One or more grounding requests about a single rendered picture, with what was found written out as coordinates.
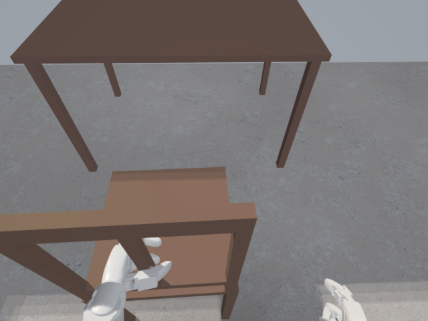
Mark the table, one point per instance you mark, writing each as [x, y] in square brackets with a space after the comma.
[172, 31]

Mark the right robot hand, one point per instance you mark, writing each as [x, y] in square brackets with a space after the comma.
[351, 310]

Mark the chair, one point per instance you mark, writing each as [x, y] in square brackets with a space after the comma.
[204, 235]

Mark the left robot forearm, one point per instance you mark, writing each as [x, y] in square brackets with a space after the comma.
[107, 303]

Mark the left robot hand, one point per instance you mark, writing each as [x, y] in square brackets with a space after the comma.
[119, 265]

